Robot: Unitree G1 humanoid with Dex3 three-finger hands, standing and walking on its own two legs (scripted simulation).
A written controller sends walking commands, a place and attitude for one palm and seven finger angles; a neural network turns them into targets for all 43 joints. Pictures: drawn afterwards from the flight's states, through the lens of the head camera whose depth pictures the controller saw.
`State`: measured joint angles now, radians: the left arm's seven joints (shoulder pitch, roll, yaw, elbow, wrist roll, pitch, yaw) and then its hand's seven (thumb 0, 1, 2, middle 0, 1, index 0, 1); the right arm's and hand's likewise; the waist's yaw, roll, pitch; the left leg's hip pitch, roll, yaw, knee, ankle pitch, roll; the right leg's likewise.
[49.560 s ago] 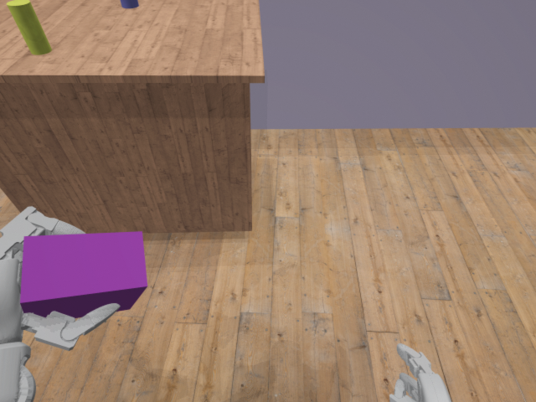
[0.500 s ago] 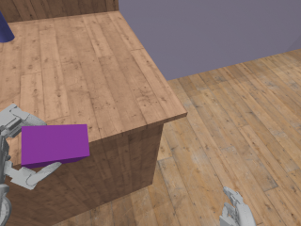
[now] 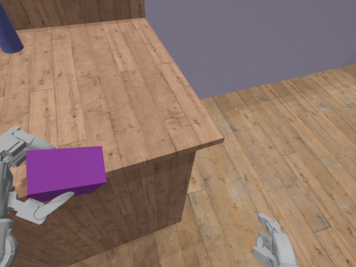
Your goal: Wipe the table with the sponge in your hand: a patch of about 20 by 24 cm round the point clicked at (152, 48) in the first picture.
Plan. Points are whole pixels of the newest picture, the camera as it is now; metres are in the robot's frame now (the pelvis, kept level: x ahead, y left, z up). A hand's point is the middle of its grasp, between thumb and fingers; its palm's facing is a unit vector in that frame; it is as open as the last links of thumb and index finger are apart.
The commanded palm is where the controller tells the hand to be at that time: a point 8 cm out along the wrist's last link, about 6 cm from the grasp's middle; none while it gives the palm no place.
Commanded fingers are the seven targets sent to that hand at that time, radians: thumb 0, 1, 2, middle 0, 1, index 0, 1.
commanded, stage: look again from close up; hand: left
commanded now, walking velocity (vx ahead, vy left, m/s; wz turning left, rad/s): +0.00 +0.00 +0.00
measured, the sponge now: (75, 174) +0.24 +0.22 +0.12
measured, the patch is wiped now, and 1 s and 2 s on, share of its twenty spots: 1.00 1.00 1.00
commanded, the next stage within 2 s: shuffle to correct the standing spot in 0.24 s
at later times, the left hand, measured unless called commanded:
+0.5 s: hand (38, 178) +0.21 +0.25 +0.15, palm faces +0.40 -0.84 -0.37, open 10.3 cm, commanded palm +0.16 +0.28 +0.17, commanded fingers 0.00 0.10 1.30 -1.20 -1.60 -1.20 -1.60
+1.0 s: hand (67, 145) +0.27 +0.23 +0.17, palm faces +0.45 -0.82 -0.36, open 10.3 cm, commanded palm +0.21 +0.26 +0.17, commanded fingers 0.00 0.10 1.30 -1.20 -1.60 -1.20 -1.60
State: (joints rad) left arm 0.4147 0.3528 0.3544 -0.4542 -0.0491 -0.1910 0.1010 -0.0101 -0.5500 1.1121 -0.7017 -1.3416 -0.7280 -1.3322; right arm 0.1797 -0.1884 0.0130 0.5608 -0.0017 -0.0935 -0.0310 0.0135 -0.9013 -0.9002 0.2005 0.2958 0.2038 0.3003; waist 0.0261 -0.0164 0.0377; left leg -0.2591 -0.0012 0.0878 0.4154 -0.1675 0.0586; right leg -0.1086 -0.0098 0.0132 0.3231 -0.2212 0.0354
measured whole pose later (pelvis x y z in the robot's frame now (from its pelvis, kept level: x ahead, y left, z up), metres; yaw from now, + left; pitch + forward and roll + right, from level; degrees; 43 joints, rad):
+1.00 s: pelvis +0.05 -0.02 -0.03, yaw +1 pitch +0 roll +0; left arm 0.38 0.35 0.40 -0.47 -0.08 -0.19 0.13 -0.01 -0.56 1.11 -0.71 -1.34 -0.74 -1.33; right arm 0.19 -0.20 -0.01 0.58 0.03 -0.03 -0.03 0.01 -0.90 -0.90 0.20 0.30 0.20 0.30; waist 0.00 0.03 0.01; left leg -0.34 0.01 0.07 0.77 -0.42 0.04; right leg -0.18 0.00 0.00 0.69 -0.51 0.00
